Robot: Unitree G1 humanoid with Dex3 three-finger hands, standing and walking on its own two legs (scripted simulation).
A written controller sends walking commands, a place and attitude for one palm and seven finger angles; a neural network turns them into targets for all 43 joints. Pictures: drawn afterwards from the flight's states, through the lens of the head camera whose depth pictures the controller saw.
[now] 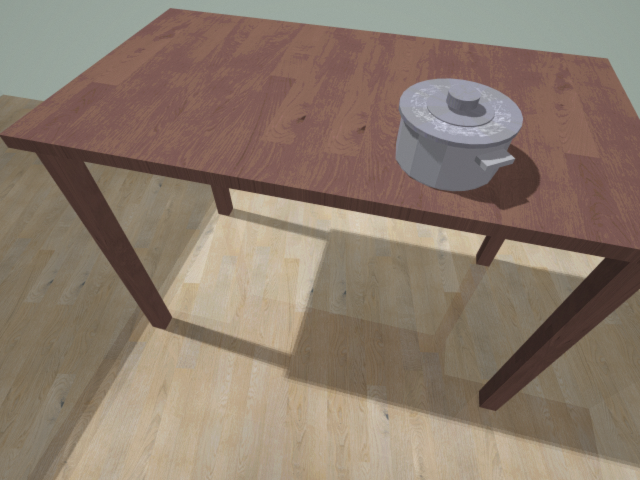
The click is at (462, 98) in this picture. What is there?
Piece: lid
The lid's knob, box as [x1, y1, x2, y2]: [446, 85, 480, 110]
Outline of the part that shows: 449,89 446,102 451,107 460,110 470,110 475,108 480,96 480,93 476,89 466,85 455,85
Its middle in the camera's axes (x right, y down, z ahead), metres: +0.23 -0.22 +0.62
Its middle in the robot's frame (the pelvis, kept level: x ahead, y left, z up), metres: +0.65 -0.19 +0.15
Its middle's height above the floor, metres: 0.93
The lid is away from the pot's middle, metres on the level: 0.00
